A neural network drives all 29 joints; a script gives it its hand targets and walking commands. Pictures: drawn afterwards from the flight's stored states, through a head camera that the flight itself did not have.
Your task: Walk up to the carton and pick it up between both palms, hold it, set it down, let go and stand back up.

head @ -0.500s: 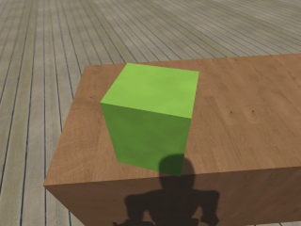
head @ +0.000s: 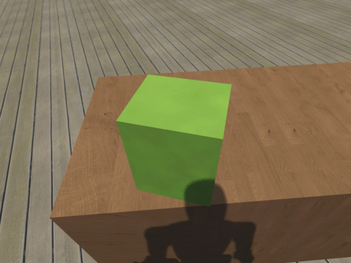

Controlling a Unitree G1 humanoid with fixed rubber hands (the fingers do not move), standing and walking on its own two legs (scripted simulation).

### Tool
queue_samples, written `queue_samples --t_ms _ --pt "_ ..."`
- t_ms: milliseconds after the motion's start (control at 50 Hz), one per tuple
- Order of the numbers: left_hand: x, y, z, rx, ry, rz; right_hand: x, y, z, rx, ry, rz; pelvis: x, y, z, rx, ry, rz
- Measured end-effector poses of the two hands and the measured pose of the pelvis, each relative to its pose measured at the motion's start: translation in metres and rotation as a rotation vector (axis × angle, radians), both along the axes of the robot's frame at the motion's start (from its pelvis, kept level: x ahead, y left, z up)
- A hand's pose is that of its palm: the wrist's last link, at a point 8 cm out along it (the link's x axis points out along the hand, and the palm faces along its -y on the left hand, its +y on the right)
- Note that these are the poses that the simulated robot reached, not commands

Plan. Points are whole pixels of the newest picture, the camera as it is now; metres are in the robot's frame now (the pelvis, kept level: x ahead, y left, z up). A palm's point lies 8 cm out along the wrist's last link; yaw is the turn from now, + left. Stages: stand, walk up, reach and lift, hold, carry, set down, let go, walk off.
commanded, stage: stand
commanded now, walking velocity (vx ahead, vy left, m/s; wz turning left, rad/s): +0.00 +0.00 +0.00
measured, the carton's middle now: (179, 142) +0.42 +0.00 +0.07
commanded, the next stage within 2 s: none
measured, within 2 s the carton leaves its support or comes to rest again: neither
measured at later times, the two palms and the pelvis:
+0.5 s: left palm out of the picture +0.01 +0.24 -0.13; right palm out of the picture +0.01 -0.24 -0.13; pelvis +0.00 +0.00 +0.00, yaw +0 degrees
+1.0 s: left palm out of the picture +0.01 +0.24 -0.13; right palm out of the picture +0.01 -0.24 -0.14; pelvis +0.01 +0.00 +0.00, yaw +0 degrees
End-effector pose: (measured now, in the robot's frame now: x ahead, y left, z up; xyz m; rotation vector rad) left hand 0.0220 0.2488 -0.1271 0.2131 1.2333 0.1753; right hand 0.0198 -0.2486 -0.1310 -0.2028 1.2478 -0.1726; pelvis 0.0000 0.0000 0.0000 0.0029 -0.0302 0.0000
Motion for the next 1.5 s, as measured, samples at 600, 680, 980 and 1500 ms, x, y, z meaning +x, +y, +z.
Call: queue_samples --t_ms 600,680,980,1500 --pt "-0.007 -0.005 -0.004 -0.011 0.05 0.014 -0.009 0.006 -0.004 0.01 0.048 -0.02 0.004 0.001 0.001 0.0 0.004 -0.002" --pt "-0.008 -0.006 -0.005 -0.012 0.055 0.016 -0.009 0.007 -0.004 0.012 0.051 -0.021 0.005 0.001 0.001 0.0 0.004 -0.002" --pt "-0.012 -0.009 -0.006 -0.017 0.074 0.022 -0.013 0.009 -0.005 0.017 0.071 -0.029 0.006 0.0 0.002 0.0 0.004 -0.002" --pt "-0.017 -0.013 -0.007 -0.024 0.098 0.032 -0.021 0.013 -0.007 0.026 0.099 -0.043 0.007 0.0 0.002 0.0 0.004 -0.003"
